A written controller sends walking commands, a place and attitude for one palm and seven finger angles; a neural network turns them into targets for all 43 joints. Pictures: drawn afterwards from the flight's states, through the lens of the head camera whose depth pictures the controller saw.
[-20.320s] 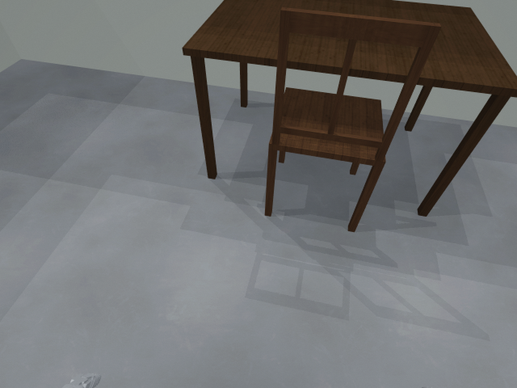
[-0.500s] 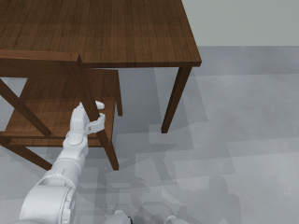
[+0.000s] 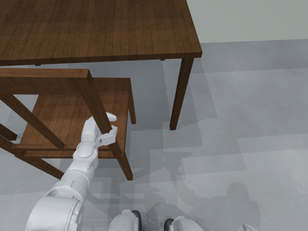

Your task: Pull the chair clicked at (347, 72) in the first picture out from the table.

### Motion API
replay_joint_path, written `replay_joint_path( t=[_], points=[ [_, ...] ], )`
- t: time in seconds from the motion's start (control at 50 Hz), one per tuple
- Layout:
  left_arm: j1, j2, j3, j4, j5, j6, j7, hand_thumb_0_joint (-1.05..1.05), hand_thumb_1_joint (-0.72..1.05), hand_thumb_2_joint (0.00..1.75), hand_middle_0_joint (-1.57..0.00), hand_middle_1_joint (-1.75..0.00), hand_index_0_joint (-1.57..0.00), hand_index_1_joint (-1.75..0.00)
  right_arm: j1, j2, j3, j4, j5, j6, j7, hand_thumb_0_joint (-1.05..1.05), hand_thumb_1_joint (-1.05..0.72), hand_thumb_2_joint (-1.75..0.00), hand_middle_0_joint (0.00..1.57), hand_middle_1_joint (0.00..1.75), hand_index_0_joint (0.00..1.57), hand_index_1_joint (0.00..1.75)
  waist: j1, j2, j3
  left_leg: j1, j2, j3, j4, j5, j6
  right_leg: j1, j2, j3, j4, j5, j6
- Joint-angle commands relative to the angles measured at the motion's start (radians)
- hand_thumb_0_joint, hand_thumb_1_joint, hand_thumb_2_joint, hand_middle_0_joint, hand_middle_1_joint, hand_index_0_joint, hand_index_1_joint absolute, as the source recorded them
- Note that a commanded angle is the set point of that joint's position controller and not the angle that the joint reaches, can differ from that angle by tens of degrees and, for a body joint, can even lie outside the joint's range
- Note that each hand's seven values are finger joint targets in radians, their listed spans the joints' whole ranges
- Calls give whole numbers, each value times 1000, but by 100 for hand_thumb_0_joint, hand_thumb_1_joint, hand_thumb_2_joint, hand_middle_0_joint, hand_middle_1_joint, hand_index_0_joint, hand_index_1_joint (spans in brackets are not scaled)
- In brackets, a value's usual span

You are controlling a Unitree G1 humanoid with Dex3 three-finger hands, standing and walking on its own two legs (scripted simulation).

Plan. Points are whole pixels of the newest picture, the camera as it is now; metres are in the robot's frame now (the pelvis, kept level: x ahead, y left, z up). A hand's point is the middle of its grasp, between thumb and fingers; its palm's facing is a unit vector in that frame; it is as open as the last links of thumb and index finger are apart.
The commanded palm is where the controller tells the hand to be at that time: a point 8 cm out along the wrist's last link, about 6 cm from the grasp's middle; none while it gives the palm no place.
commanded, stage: step backward, pulling the chair out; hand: left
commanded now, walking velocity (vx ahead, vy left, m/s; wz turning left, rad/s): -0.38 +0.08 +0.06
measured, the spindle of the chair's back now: (38, 125) +0.41 +0.35 -0.04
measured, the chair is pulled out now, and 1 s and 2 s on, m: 0.13 0.20 0.23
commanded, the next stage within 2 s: none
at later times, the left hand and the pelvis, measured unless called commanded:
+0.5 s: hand (112, 147) +0.34 +0.12 -0.05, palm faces +0.01 -0.99 -0.14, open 6.0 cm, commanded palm +0.35 +0.17 -0.05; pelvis -0.03 +0.00 +0.00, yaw +0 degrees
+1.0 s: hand (112, 157) +0.31 +0.12 -0.05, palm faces +0.03 -0.99 -0.14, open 6.1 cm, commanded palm +0.32 +0.17 -0.06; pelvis -0.06 -0.01 +0.00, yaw +1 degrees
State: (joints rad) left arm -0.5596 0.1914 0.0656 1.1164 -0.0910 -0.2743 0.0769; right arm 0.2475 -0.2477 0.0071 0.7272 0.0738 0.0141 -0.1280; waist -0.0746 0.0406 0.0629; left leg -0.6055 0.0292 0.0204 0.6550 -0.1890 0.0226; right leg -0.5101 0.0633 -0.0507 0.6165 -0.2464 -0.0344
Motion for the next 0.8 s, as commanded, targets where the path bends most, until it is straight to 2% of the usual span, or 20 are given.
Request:
replay_joint_path(
  t=[0.0,0.04,0.1,0.16,0.2,0.26,0.3,0.34,0.4,0.44,0.48,0.52,0.54,0.56,0.58,0.62,0.64,0.7,0.74,0.78],
  points=[
    [-368,216,-31,-169,37,-38,38,0,90,90,-50,-145,-50,-145,55,-147,-45,-63,10,-47,-15,0,-90,-90,20,30,20,30,5,-34,-392,273,46,-96,-41,-89,-4,129,-253,232,-222,-17,34],
    [-374,188,-51,-177,30,-44,34,0,90,90,-50,-145,-50,-145,43,-149,-41,-60,10,-60,-20,0,-90,-90,20,30,20,30,13,-18,-387,297,76,-124,-99,-52,10,129,-209,184,-188,-43,40],
    [-372,146,-66,-181,22,-47,26,0,90,90,-50,-145,-50,-145,30,-151,-35,-57,5,-76,-30,0,-90,-90,20,30,20,30,27,70,-414,328,164,-229,-196,25,54,108,-110,103,-15,-65,42],
    [-392,149,-60,-200,23,-42,20,0,90,90,-50,-145,-50,-145,21,-148,-35,-59,-9,-84,-35,0,-90,-90,20,30,20,30,34,109,-401,345,217,-295,-221,46,77,74,-89,98,71,-134,28],
    [-379,135,-59,-196,28,-39,18,0,90,90,-50,-145,-50,-145,31,-142,-36,-50,-19,-93,-30,0,-90,-90,20,30,20,30,36,120,-404,378,229,-288,-202,77,79,68,-90,98,63,-134,25],
    [-380,156,-44,-199,33,-33,15,0,90,90,-50,-145,-50,-145,29,-144,-38,-51,-23,-102,-30,0,-90,-90,20,30,20,30,36,80,-400,308,211,-250,-177,57,67,141,-98,108,21,-70,24],
    [-365,156,-39,-186,36,-30,17,0,90,90,-50,-145,-50,-145,17,-136,-36,-52,-23,-108,-27,0,-90,-90,20,30,20,30,41,78,-375,228,200,-234,-178,-51,59,171,-114,123,10,-97,18],
    [-366,166,-39,-188,33,-33,21,0,90,90,-50,-145,-50,-145,21,-132,-36,-57,-20,-116,-26,0,-90,-90,20,30,20,30,38,22,-361,180,159,-196,-128,-138,41,186,-148,180,-60,-131,7],
    [-357,197,-33,-165,41,-43,34,0,90,90,-50,-145,-50,-145,44,-126,-41,-46,-18,-127,-19,0,-90,-90,20,30,20,30,19,-106,-351,225,43,-109,44,-213,-20,112,-293,348,-246,-192,-42],
    [-355,197,-35,-165,45,-42,39,0,90,90,-50,-145,-50,-145,33,-119,-36,-31,-21,-129,-15,0,-90,-90,20,30,20,30,28,-96,-366,258,2,-79,151,-198,-44,130,-361,356,-280,-57,-70],
    [-349,195,-30,-162,48,-38,37,0,90,90,-50,-145,-50,-145,36,-125,-28,-15,-22,-130,-19,0,-90,-90,20,30,20,30,22,-117,-386,250,-2,-91,116,-166,-44,199,-346,271,-214,196,-63],
    [-348,186,-36,-165,49,-37,34,0,90,90,-50,-145,-50,-145,38,-135,-28,-4,-22,-129,-26,0,-90,-90,20,30,20,30,21,-107,-383,271,16,-99,-9,-36,-35,217,-293,198,-151,276,-20],
    [-343,179,-37,-162,47,-42,34,0,90,90,-50,-145,-50,-145,40,-146,-34,-2,-21,-129,-28,0,-90,-90,20,30,20,30,23,-81,-382,290,51,-126,-77,77,-16,201,-241,168,-122,243,12],
    [-353,173,-46,-158,42,-47,34,0,90,90,-50,-145,-50,-145,22,-159,-36,-11,-18,-127,-30,0,-90,-90,20,30,20,30,29,-2,-365,308,109,-177,-141,116,10,162,-181,123,-76,139,34],
    [-370,133,-73,-166,33,-50,28,0,90,90,-50,-145,-50,-145,17,-150,-30,-19,-15,-123,-24,0,-90,-90,20,30,20,30,33,32,-382,301,166,-239,-195,58,42,153,-131,93,0,-20,44],
    [-411,109,-77,-198,34,-50,23,0,90,90,-50,-145,-50,-145,-3,-136,-24,-32,-29,-119,-28,0,-90,-90,20,30,20,30,37,137,-379,305,232,-350,-237,69,85,102,-92,88,125,-124,31],
    [-403,115,-65,-195,38,-47,23,0,90,90,-50,-145,-50,-145,13,-136,-29,-23,-34,-118,-28,0,-90,-90,20,30,20,30,37,132,-395,366,246,-360,-221,155,92,74,-87,90,137,-148,28],
    [-404,122,-52,-193,50,-44,15,0,90,90,-50,-145,-50,-145,50,-130,-38,-11,-45,-122,-20,0,-90,-90,20,30,20,30,26,128,-450,502,246,-309,-129,466,94,79,-85,94,82,-91,35],
    [-405,122,-48,-183,53,-35,9,0,90,90,-50,-145,-50,-145,45,-131,-43,-18,-43,-120,-13,0,-90,-90,20,30,20,30,26,141,-435,428,234,-269,-117,436,80,157,-90,95,46,-34,34],
    [-385,144,-32,-175,51,-25,6,0,90,90,-50,-145,-50,-145,21,-130,-43,-30,-36,-119,-14,0,-90,-90,20,30,20,30,35,129,-395,280,211,-240,-127,271,63,240,-106,109,16,38,28]
  ],
)
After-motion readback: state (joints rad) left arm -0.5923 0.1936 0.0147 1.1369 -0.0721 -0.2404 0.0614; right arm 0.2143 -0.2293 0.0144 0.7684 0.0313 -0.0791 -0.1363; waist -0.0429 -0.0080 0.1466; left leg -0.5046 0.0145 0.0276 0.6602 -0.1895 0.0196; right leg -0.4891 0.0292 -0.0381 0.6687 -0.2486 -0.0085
